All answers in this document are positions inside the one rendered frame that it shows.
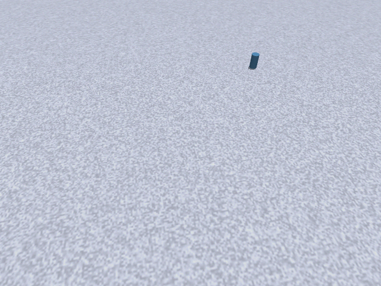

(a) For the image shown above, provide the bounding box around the can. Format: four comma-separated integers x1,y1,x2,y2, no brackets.
249,52,260,69

